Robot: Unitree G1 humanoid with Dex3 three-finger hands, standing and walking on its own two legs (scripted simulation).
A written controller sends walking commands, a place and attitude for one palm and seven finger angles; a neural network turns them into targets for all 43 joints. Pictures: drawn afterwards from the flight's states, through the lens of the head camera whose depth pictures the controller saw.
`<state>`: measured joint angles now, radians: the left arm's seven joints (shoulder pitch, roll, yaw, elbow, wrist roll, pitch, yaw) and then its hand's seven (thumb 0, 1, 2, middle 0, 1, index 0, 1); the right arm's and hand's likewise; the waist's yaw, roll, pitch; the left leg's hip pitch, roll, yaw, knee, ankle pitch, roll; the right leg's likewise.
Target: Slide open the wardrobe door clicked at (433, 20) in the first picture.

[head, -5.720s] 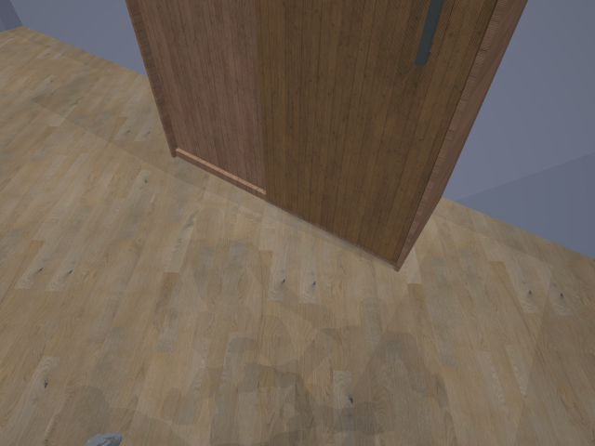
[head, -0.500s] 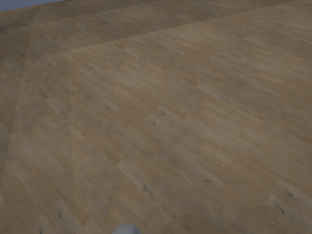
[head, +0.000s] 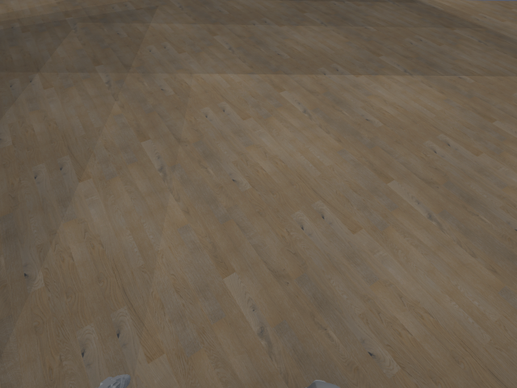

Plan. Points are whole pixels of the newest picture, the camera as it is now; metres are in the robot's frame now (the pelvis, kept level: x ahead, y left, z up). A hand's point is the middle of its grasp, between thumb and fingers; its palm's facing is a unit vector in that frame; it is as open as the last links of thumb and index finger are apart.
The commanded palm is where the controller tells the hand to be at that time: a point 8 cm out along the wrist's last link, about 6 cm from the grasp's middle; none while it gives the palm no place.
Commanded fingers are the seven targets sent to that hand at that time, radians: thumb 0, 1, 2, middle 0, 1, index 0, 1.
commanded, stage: walk to a spot facing it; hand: right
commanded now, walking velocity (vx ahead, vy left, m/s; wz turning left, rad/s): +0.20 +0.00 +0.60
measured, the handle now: out of the picture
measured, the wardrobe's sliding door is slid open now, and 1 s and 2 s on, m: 0.00 0.00 0.00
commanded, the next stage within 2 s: turn to face it in 0.32 s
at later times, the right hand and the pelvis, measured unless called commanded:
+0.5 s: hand (352, 314) +0.29 -0.18 -0.17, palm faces -0.32 +0.93 -0.20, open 7.4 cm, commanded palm none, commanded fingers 0.00 -0.90 -0.90 0.20 0.30 0.20 0.30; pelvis +0.12 -0.03 +0.00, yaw +20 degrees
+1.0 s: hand (326, 271) +0.39 -0.14 -0.18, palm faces -0.51 +0.84 -0.19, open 7.4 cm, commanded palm none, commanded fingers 0.00 -0.90 -0.90 0.20 0.30 0.20 0.30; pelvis +0.20 -0.03 -0.02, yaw +36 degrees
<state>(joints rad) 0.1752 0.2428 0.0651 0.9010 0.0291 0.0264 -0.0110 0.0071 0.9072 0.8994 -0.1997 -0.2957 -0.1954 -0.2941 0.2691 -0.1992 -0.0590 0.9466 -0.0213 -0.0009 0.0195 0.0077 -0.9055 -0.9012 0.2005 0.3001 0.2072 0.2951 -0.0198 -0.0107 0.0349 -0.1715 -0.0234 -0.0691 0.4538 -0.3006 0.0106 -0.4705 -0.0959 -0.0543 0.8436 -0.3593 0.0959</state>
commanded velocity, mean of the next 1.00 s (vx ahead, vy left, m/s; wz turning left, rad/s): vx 0.01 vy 0.00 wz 0.59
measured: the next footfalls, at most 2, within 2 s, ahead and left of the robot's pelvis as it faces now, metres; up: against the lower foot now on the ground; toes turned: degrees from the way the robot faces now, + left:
right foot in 0.10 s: +0.11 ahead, -0.13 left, +0.00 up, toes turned -2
left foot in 0.58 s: +0.17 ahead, +0.13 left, +0.00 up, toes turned +29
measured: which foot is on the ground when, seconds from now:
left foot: down 0.00-0.10, up 0.12-0.56, down 0.58-0.96, up 0.98-1.00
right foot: up 0.00-0.08, down 0.10-0.58, up 0.60-0.94, down 0.96-1.00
